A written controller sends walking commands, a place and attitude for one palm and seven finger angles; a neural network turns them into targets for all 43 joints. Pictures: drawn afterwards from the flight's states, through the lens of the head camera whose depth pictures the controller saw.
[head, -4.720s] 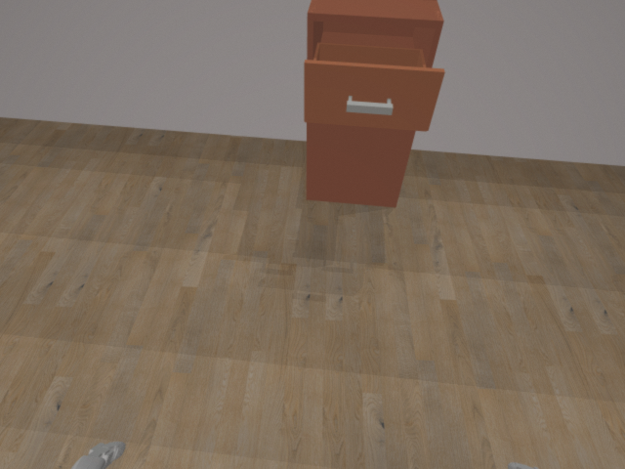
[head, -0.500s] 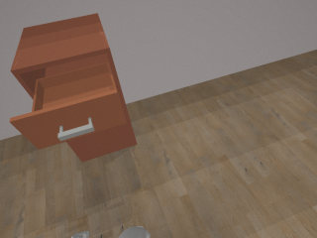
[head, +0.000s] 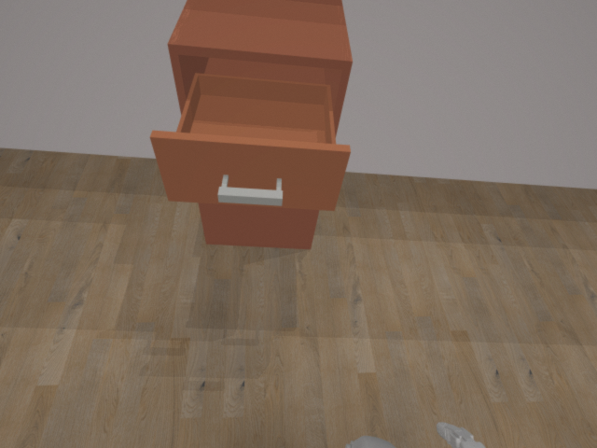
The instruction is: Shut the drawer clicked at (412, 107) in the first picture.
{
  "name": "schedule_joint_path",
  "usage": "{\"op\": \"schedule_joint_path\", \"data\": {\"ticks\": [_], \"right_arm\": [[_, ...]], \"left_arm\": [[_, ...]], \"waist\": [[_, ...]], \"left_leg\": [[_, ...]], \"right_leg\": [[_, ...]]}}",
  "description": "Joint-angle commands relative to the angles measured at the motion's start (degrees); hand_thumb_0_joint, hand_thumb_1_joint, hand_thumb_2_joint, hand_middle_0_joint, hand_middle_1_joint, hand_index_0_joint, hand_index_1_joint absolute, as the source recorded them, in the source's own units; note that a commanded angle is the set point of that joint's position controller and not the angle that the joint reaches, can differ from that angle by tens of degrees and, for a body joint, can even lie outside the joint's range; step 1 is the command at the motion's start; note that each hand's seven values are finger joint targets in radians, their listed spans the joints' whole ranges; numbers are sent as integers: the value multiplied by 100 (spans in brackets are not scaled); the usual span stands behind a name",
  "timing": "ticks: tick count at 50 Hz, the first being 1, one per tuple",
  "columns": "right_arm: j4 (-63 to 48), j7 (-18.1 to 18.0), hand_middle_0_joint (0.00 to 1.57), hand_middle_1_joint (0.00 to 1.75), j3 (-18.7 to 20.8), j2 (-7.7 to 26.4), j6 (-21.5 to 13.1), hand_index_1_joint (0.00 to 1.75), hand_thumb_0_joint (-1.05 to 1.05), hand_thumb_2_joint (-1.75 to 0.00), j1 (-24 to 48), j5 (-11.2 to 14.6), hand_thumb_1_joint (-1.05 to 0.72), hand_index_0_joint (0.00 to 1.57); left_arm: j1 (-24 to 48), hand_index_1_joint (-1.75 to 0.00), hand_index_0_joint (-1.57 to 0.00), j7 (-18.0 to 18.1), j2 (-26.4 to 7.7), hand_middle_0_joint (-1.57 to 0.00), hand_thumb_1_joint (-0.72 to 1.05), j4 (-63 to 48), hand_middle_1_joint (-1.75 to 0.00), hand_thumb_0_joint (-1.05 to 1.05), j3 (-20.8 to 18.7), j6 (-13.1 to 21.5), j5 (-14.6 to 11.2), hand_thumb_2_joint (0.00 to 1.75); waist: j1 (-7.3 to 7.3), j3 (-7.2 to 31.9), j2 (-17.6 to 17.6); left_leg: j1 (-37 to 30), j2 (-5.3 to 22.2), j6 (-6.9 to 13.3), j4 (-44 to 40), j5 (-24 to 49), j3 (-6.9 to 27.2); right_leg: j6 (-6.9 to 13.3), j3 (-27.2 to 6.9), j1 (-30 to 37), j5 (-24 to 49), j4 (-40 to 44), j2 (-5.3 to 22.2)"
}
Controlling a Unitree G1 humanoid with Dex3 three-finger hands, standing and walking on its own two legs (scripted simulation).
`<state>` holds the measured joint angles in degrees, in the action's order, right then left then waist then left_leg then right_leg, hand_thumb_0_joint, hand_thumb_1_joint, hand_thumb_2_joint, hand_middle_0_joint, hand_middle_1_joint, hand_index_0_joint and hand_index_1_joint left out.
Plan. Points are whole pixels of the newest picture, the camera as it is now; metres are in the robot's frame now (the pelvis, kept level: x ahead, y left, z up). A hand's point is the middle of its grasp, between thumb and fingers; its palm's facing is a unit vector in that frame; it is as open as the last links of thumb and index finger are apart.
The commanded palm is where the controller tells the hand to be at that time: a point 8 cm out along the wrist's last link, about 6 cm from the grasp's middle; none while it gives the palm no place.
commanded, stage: take the last steps up to it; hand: left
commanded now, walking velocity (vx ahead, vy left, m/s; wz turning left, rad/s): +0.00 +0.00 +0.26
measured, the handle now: (251, 188) +0.57 +0.15 -0.08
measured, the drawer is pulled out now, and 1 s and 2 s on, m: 0.29 0.29 0.29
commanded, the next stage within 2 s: come to a stop and stand still in 1.08 s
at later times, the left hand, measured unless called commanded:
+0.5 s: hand out of the picture +0.10 +0.14 -0.16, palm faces +0.02 -0.98 -0.22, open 7.4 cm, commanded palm none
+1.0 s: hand out of the picture +0.03 +0.05 -0.16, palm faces +0.22 -0.97 -0.12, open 7.4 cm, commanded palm none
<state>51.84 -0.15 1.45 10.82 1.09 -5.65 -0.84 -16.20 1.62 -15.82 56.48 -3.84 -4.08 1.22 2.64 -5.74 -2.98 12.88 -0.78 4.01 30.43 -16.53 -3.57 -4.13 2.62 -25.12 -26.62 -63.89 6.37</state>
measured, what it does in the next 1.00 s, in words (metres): walks ahead: right foot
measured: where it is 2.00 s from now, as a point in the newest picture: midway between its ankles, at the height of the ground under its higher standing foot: (302, 431)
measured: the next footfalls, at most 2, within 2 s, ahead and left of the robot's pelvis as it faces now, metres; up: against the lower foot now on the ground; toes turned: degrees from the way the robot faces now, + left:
right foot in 0.48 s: +0.07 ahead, -0.14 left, +0.00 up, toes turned -1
left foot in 1.02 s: +0.32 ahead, +0.04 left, +0.00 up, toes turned +10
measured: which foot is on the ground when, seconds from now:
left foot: down 0.00-0.50, up 0.52-1.00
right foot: up 0.00-0.46, down 0.48-1.00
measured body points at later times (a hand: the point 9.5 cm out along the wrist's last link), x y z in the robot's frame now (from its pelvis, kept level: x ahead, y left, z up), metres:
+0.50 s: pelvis +0.03 -0.05 +0.00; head +0.03 -0.06 +0.45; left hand +0.10 +0.19 -0.14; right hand -0.05 -0.28 -0.16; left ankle +0.00 +0.07 -0.74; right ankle +0.03 -0.14 -0.74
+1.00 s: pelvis +0.19 -0.05 -0.01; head +0.22 -0.04 +0.44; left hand +0.02 +0.10 -0.15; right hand +0.35 -0.25 -0.15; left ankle +0.29 +0.04 -0.73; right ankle +0.04 -0.14 -0.73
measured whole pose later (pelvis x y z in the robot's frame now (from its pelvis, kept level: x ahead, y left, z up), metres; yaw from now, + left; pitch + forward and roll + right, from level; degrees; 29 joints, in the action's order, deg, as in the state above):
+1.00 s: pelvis +0.19 -0.05 -0.01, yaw +4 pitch +0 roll +0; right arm 58.5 0.3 2.7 7.8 -2.1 -2.9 -1.3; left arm -32.6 2.1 -3.3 68.9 -0.2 3.9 1.6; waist 4.0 -3.7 -0.1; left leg 25.9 0.6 2.6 37.3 -12.2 -7.3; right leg 2.9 5.1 5.8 -24.9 -20.9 -2.2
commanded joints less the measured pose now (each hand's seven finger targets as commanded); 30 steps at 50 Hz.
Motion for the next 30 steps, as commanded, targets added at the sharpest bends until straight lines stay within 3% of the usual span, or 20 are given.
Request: {"op": "schedule_joint_path", "data": {"ticks": [1,5,8,11,16,19,22,23,24,25,26,27,29,30], "right_arm": [[-155,-111,20,30,259,1090,-113,30,0,-90,-429,48,-90,20],[3,-124,20,30,243,921,-143,30,0,-90,-785,26,-90,20],[167,-135,20,30,256,843,-197,30,0,-90,-1167,-11,-90,20],[351,-156,20,30,289,798,-255,30,0,-90,-1522,-47,-90,20],[555,-165,20,30,321,878,-289,30,0,-90,-1721,-92,-90,20],[656,-151,20,30,330,883,-294,30,0,-90,-1668,-100,-90,20],[792,-137,20,30,295,781,-271,30,0,-90,-1568,-72,-90,20],[835,-121,20,30,266,596,-285,30,0,-90,-1618,-39,-90,20],[792,-99,20,30,190,294,-313,30,0,-90,-1605,9,-90,20],[559,-80,20,30,156,235,-325,30,0,-90,-1238,-21,-90,20],[542,-39,20,30,245,511,-304,30,0,-90,-1069,-82,-90,20],[641,-3,20,30,285,505,-264,30,0,-90,-1154,-96,-90,20],[834,25,20,30,305,315,-213,30,0,-90,-1352,-91,-90,20],[903,37,20,30,289,171,-196,30,0,-90,-1443,-103,-90,20]], "left_arm": [[-180,-30,-20,-46,-305,-20,90,-323,-30,0,-93,168,-22,90],[-26,-30,-20,-26,-223,-20,90,-311,-30,0,-70,171,-12,90],[202,-30,-20,-68,-113,-20,90,-320,-30,0,4,219,28,90],[512,-30,-20,-122,-61,-20,90,-364,-30,0,41,295,52,90],[745,-30,-20,-192,58,-20,90,-380,-30,0,60,368,24,90],[585,-30,-20,-212,125,-20,90,-296,-30,0,47,414,8,90],[-153,-30,-20,-203,243,-20,90,40,-30,0,24,490,3,90],[-431,-30,-20,-167,108,-20,90,165,-30,0,-6,545,19,90],[-778,-30,-20,-113,-248,-20,90,267,-30,0,-71,602,55,90],[-1208,-30,-20,-74,-588,-20,90,323,-30,0,-148,581,22,90],[-1175,-30,-20,-48,-504,-20,90,319,-30,0,-119,590,-40,90],[-862,-30,-20,-44,-308,-20,90,307,-30,0,-97,646,-58,90],[-586,-30,-20,-26,73,-20,90,291,-30,0,-6,687,-58,90],[-578,-30,-20,-30,224,-20,90,295,-30,0,21,733,-54,90]], "waist": [[-184,682,1017],[-262,631,989],[-402,478,924],[-540,281,806],[-580,66,869],[-482,90,880],[-152,195,604],[-47,234,196],[86,338,-817],[327,68,-1560],[243,-154,-859],[35,-337,-990],[-235,-399,-47],[-315,-416,124]], "left_leg": [[-700,1302,398,-1220,3631,966],[-754,1300,462,-1467,2699,1293],[-801,1398,618,-1832,831,1765],[-875,1570,776,-2122,-403,2225],[-540,1682,783,-2290,-1254,2410],[-116,1616,700,-2172,-1283,2278],[583,1191,362,-1508,-1342,1722],[1106,892,161,-889,-1328,1420],[2082,347,-99,316,-1319,677],[2771,37,-235,1587,-1707,84],[2819,303,-209,2376,-1424,333],[2718,455,-193,2746,-871,425],[2404,608,-275,3124,-316,327],[2313,637,-330,3203,-32,292]], "right_leg": [[-104,-190,-351,713,-347,-37],[-133,-286,-372,848,28,-93],[-66,-270,-499,700,552,-137],[55,-296,-660,551,1100,-104],[228,-240,-304,336,1941,-147],[321,-147,411,337,2598,-286],[349,124,1855,1087,3841,-536],[415,-171,2560,939,4325,-322],[742,-1425,3321,-187,4905,591],[1281,-2867,3104,-1178,5697,1580],[1476,-2910,2464,-1653,5972,1677],[1342,-2585,2042,-1449,6041,1398],[1308,-1788,1763,-372,5908,1122],[1240,-1354,1648,272,5831,913]]}}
